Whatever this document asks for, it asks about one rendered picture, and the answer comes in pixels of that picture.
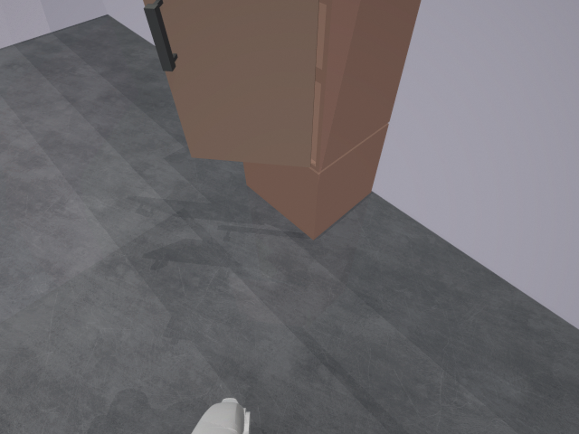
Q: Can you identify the left robot thigh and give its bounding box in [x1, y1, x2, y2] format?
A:
[192, 402, 251, 434]

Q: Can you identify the handle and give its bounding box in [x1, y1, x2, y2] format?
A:
[144, 0, 177, 71]

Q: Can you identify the cupboard door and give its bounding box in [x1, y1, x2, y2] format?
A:
[143, 0, 319, 167]

